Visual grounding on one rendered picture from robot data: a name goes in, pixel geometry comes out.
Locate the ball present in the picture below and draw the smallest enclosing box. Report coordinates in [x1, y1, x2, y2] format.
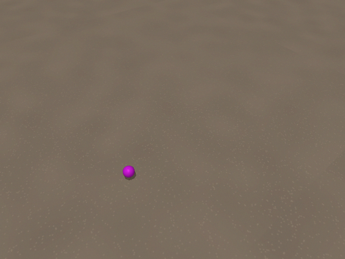
[123, 166, 135, 178]

